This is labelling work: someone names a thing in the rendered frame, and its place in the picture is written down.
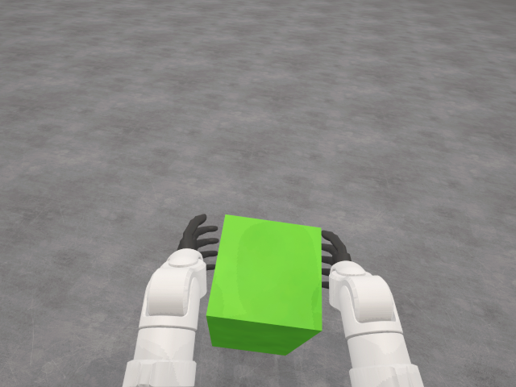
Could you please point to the left robot hand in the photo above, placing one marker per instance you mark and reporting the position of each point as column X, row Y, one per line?
column 191, row 234

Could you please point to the right robot hand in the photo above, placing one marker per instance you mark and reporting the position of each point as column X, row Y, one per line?
column 338, row 251

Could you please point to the carton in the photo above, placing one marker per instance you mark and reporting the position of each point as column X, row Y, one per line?
column 266, row 294

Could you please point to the right robot forearm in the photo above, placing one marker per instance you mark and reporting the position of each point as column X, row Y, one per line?
column 372, row 328

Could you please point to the left robot forearm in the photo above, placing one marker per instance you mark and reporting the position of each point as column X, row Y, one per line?
column 169, row 318

